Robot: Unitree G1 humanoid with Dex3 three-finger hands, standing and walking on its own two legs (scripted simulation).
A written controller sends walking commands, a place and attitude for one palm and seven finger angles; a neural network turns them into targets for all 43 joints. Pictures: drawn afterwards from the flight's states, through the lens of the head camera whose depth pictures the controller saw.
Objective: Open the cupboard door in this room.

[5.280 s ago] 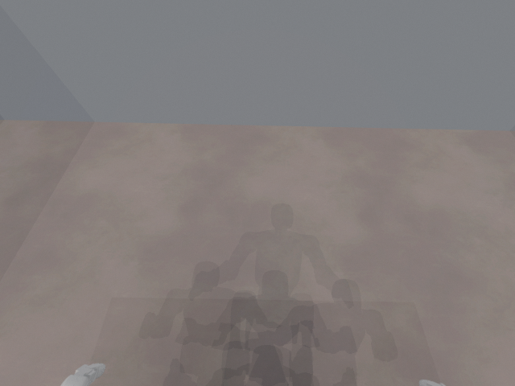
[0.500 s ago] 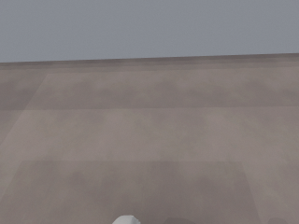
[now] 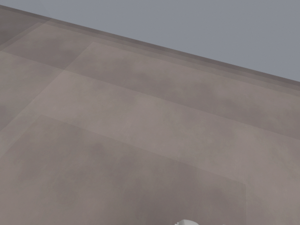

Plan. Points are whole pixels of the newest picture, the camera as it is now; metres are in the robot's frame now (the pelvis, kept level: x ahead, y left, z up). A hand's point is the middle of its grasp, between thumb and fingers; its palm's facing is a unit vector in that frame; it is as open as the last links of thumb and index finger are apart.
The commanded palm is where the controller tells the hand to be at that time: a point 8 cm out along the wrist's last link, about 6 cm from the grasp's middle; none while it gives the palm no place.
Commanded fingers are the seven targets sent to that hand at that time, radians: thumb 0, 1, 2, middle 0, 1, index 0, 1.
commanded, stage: turn or walk to find it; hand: left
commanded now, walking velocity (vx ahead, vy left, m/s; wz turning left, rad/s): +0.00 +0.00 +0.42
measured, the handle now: out of the picture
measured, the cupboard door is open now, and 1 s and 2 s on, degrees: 0 0 0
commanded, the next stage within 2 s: none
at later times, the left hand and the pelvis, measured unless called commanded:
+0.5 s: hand out of the picture +0.02 +0.14 -0.14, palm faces +0.24 -0.93 -0.28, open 7.4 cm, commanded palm none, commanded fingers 0.00 0.90 0.90 -0.20 -0.30 -0.20 -0.30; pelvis -0.03 -0.06 +0.00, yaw +14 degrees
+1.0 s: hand out of the picture -0.15 +0.19 -0.18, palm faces +0.50 -0.83 -0.23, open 7.4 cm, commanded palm none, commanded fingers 0.00 0.90 0.90 -0.20 -0.30 -0.20 -0.30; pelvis -0.08 -0.01 +0.00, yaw +26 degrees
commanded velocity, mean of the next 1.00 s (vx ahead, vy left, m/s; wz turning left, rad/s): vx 0.00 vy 0.00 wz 0.42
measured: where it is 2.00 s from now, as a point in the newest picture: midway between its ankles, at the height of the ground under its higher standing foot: outside the picture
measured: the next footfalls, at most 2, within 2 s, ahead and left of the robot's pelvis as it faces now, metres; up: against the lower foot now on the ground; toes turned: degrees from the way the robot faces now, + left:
right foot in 0.30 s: +0.03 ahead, -0.14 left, +0.00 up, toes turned +5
left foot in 0.82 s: -0.08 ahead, +0.08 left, +0.00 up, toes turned +28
